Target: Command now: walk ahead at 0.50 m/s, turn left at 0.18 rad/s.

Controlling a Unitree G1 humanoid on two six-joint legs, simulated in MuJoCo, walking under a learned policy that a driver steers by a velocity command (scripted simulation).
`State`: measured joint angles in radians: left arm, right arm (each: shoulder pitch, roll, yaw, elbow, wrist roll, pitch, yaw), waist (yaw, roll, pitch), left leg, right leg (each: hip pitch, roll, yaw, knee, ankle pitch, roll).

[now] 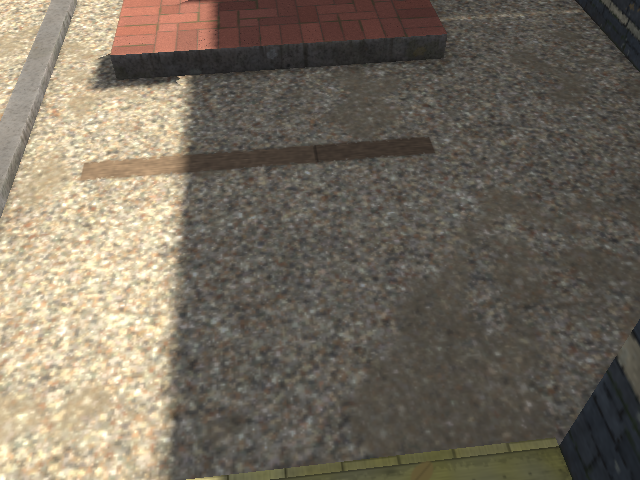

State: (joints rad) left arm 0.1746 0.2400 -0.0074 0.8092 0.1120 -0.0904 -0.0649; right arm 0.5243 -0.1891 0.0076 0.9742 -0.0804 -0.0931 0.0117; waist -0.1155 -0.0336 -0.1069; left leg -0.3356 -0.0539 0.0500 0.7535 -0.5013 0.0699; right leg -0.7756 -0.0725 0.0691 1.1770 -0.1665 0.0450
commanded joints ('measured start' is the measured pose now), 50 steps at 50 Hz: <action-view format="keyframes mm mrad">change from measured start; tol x64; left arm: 1 -71 44 -10 -33 29 -5 -5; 50 177 91 36 111 -56 -46 11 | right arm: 1 117 -15 9 -26 25 -47 -39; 39 -680 -48 10 -207 -38 48 123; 50 -55 -73 -61 48 6 18 55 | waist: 1 -46 89 79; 50 60 -60 142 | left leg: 1 199 171 -335 -14 226 201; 8 -449 104 -329 192 -178 113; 13 -979 9 -156 1485 -176 -50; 41 -340 174 35 -454 826 -5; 46 1395 372 -302 13 1361 349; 50 285 419 -320 -318 750 290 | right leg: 1 -233 -57 29 -329 398 -11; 10 1026 -86 -86 -853 506 -140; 11 1343 -280 29 -425 1297 -320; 15 723 -396 272 -763 41 -335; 42 965 -220 -293 -411 296 -138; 47 -215 32 -121 701 -676 39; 50 18 -138 1 237 -407 -48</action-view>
